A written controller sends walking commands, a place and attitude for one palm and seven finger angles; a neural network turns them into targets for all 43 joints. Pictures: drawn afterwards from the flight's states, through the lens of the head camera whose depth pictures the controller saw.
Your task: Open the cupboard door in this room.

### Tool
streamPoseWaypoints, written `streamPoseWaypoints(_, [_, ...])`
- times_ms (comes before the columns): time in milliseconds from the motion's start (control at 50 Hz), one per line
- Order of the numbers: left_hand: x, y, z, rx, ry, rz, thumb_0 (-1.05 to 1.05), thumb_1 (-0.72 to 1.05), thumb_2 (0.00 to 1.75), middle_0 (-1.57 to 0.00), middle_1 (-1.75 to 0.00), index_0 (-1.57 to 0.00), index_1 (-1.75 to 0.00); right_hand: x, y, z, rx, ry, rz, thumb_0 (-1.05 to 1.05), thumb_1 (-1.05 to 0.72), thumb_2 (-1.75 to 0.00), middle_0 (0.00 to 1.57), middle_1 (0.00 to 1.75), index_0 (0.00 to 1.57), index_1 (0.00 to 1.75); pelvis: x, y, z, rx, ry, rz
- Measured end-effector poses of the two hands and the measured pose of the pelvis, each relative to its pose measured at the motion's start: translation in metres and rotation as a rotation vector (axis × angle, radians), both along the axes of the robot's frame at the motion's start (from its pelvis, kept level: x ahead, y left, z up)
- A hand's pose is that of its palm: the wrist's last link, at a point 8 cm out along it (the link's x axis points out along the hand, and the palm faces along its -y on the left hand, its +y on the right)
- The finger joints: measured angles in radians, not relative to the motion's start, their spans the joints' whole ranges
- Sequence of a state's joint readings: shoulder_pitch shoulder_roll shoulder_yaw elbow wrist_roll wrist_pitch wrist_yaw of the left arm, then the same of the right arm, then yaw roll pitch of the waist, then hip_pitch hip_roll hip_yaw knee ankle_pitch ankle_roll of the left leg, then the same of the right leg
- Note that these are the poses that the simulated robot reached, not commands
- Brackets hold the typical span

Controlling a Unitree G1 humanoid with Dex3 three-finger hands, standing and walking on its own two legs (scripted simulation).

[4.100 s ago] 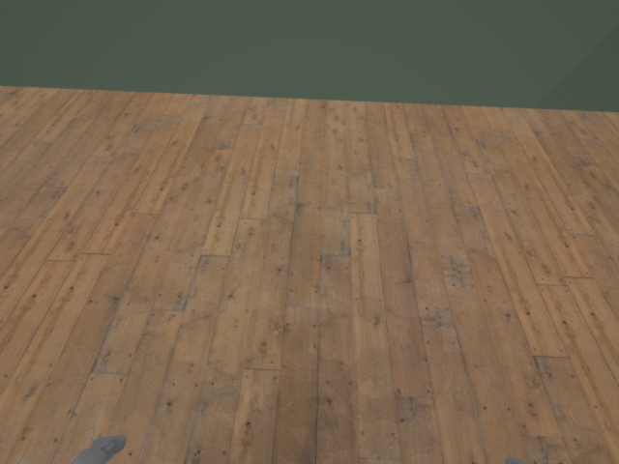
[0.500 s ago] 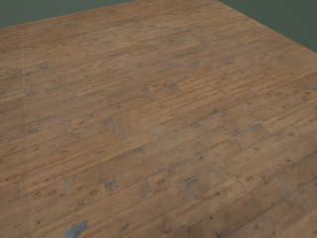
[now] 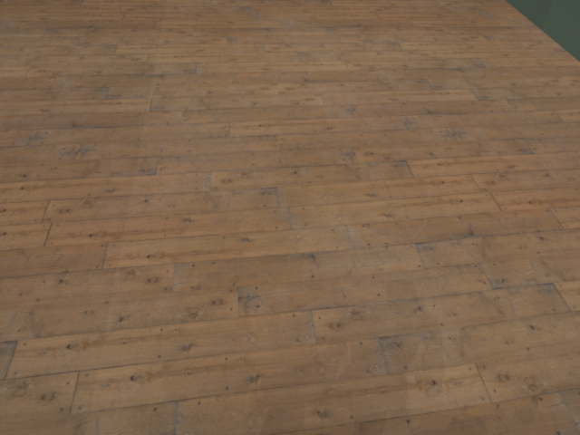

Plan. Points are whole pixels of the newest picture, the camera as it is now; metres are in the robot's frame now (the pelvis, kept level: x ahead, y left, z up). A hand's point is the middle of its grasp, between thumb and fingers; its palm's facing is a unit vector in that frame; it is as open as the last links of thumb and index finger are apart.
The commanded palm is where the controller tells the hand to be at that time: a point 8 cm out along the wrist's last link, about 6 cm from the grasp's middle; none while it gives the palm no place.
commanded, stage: turn or walk to find it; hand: left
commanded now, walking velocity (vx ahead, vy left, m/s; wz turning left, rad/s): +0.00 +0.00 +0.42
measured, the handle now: out of the picture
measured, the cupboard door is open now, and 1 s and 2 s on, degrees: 0 0 0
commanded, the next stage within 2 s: none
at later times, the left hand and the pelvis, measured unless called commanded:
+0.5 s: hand out of the picture +0.07 +0.23 -0.14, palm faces +0.18 -0.95 -0.24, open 7.4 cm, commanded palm none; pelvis -0.01 +0.02 +0.02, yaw +10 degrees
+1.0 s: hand out of the picture -0.07 +0.17 -0.15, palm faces +0.43 -0.86 -0.26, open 7.4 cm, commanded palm none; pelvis -0.04 -0.02 +0.01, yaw +24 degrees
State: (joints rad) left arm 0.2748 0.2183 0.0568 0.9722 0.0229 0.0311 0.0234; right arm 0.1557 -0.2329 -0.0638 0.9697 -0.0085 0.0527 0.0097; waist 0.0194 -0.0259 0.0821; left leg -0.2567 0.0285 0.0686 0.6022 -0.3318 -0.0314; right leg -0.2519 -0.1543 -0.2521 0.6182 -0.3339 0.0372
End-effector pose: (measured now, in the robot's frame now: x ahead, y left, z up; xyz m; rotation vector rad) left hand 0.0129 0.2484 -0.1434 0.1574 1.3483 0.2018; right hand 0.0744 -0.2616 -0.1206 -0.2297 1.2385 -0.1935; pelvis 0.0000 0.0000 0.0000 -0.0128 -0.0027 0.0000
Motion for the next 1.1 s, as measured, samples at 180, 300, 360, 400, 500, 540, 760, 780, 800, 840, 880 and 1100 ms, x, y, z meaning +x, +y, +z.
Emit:
streamPoseWaypoints(180, [-0.01, 0.042, 0.007, -0.006, 0.008, 0.072, 0.01, 0.91, 0.9, -0.2, -0.3, -0.2, -0.3, 0.03, 0.052, 0.026, -0.011, -0.085, 0.095, 0.01, -0.91, -0.9, 0.2, 0.3, 0.2, 0.3, -0.003, 0.029, 0.015, -0.023, -0.002, 0.052])
streamPoseWaypoints(300, [0.01, 0.051, 0.018, 0.007, -0.085, 0.088, 0.0, 0.91, 0.9, -0.2, -0.3, -0.2, -0.3, 0.017, 0.066, 0.023, 0.014, -0.053, 0.109, 0.01, -0.91, -0.9, 0.2, 0.3, 0.2, 0.3, -0.006, 0.035, 0.02, -0.02, -0.002, 0.097])
streamPoseWaypoints(360, [0.019, 0.049, 0.022, 0.015, -0.117, 0.09, 0.0, 0.91, 0.9, -0.2, -0.3, -0.2, -0.3, 0.004, 0.065, 0.018, 0.025, -0.024, 0.103, 0.01, -0.91, -0.9, 0.2, 0.3, 0.2, 0.3, -0.008, 0.034, 0.019, -0.013, 0.0, 0.119])
streamPoseWaypoints(400, [0.024, 0.046, 0.025, 0.02, -0.136, 0.089, 0.0, 0.91, 0.9, -0.2, -0.3, -0.2, -0.3, -0.005, 0.062, 0.015, 0.032, 0.0, 0.098, 0.01, -0.91, -0.9, 0.2, 0.3, 0.2, 0.3, -0.009, 0.031, 0.019, -0.009, 0.001, 0.134])
streamPoseWaypoints(500, [0.038, 0.031, 0.033, 0.035, -0.184, 0.086, 0.0, 0.91, 0.9, -0.2, -0.3, -0.2, -0.3, -0.032, 0.046, 0.003, 0.045, 0.073, 0.09, 0.01, -0.91, -0.9, 0.2, 0.3, 0.2, 0.3, -0.014, 0.019, 0.017, 0.002, 0.007, 0.175])
streamPoseWaypoints(540, [0.041, 0.022, 0.037, 0.044, -0.205, 0.087, 0.0, 0.91, 0.9, -0.2, -0.3, -0.2, -0.3, -0.04, 0.036, -0.002, 0.052, 0.102, 0.09, 0.01, -0.91, -0.9, 0.2, 0.3, 0.2, 0.3, -0.016, 0.011, 0.016, 0.007, 0.011, 0.191])
streamPoseWaypoints(760, [-0.008, -0.025, 0.051, 0.091, -0.206, 0.187, 0.0, 0.9, 0.9, -0.2, -0.3, -0.2, -0.3, -0.03, -0.011, -0.018, 0.081, 0.146, 0.168, 0.01, -0.91, -0.9, 0.2, 0.3, 0.2, 0.3, -0.023, -0.028, 0.016, 0.047, -0.004, 0.298])
streamPoseWaypoints(780, [-0.016, -0.027, 0.051, 0.09, -0.196, 0.202, 0.0, 0.9, 0.9, -0.2, -0.3, -0.2, -0.3, -0.026, -0.013, -0.017, 0.079, 0.144, 0.18, 0.01, -0.91, -0.9, 0.2, 0.3, 0.2, 0.3, -0.024, -0.03, 0.017, 0.047, -0.006, 0.31])
streamPoseWaypoints(800, [-0.023, -0.03, 0.05, 0.088, -0.187, 0.217, 0.0, 0.9, 0.9, -0.2, -0.3, -0.2, -0.3, -0.023, -0.014, -0.017, 0.076, 0.142, 0.194, 0.01, -0.91, -0.9, 0.2, 0.3, 0.2, 0.3, -0.024, -0.031, 0.017, 0.047, -0.007, 0.323])
streamPoseWaypoints(840, [-0.038, -0.034, 0.048, 0.084, -0.17, 0.252, 0.0, 0.9, 0.9, -0.2, -0.3, -0.2, -0.3, -0.015, -0.015, -0.016, 0.067, 0.144, 0.223, 0.01, -0.91, -0.9, 0.2, 0.3, 0.2, 0.3, -0.026, -0.032, 0.017, 0.047, -0.008, 0.348])
streamPoseWaypoints(880, [-0.054, -0.037, 0.045, 0.077, -0.152, 0.287, 0.0, 0.9, 0.9, -0.2, -0.3, -0.2, -0.3, -0.007, -0.013, -0.014, 0.056, 0.148, 0.256, 0.01, -0.91, -0.9, 0.2, 0.3, 0.2, 0.3, -0.027, -0.031, 0.017, 0.047, -0.007, 0.369])
streamPoseWaypoints(1100, [-0.166, -0.025, 0.01, 0.013, 0.005, 0.478, 0.0, 0.9, 0.9, -0.2, -0.3, -0.2, -0.3, 0.064, 0.062, -0.001, 0.011, 0.012, 0.477, 0.01, -0.91, -0.9, 0.2, 0.3, 0.19, 0.3, -0.049, -0.001, 0.005, 0.013, 0.002, 0.475])
